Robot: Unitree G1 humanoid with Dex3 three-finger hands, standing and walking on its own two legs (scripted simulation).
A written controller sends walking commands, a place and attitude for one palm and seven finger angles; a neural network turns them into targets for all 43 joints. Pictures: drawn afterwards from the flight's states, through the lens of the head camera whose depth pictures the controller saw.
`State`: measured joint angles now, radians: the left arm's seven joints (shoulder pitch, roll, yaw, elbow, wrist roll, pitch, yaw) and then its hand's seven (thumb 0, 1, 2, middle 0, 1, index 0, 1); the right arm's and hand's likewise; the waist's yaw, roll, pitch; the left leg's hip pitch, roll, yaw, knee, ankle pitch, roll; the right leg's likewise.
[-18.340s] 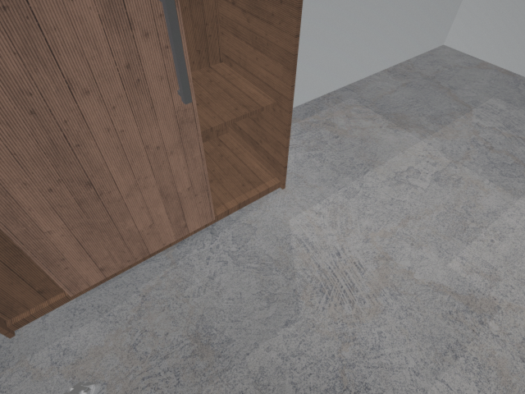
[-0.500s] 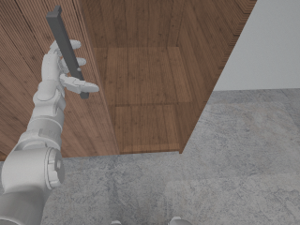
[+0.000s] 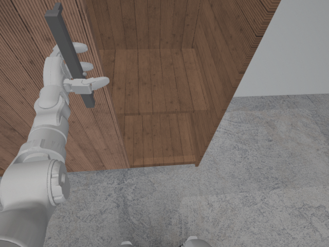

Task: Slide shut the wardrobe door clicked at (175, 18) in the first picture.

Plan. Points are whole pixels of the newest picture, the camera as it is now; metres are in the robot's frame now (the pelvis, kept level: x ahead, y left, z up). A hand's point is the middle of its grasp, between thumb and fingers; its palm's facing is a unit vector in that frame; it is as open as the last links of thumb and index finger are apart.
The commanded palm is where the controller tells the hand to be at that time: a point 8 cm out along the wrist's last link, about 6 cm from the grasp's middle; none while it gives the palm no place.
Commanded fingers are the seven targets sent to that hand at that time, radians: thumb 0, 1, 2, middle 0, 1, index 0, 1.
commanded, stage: grip the handle and tug to test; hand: left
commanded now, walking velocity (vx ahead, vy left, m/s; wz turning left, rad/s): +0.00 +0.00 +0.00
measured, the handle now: (77, 64) +0.54 +0.20 +0.12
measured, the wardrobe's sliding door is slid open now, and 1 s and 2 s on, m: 0.41 0.41 0.41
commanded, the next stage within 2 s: tug the door sideways, standing still in 1.08 s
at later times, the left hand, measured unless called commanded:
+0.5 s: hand (84, 73) +0.50 +0.17 +0.12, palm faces +0.06 -1.00 -0.02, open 5.4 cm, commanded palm +0.47 +0.21 +0.12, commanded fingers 0.00 0.90 0.90 -0.45 -1.40 -0.45 -1.40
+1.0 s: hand (84, 74) +0.50 +0.17 +0.13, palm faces +0.06 -1.00 -0.01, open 5.5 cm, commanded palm +0.45 +0.21 +0.12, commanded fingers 0.00 0.90 0.90 -0.45 -1.40 -0.45 -1.40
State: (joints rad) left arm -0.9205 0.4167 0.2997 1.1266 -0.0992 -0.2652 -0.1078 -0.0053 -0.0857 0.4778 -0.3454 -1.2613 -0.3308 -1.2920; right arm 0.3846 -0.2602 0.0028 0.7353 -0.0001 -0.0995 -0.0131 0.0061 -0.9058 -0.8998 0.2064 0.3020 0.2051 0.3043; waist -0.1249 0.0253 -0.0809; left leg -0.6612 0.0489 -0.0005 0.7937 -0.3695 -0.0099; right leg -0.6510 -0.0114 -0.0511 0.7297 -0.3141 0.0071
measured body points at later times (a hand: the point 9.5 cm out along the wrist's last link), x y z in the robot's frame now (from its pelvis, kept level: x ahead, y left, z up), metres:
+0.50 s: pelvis +0.01 +0.00 +0.00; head +0.08 +0.00 +0.45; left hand +0.49 +0.23 +0.13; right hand +0.05 -0.27 -0.11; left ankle +0.01 +0.12 -0.71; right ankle +0.02 -0.13 -0.71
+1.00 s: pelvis +0.02 +0.00 +0.01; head +0.09 +0.00 +0.45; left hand +0.49 +0.22 +0.13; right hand +0.06 -0.26 -0.11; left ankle +0.01 +0.12 -0.71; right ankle +0.02 -0.13 -0.71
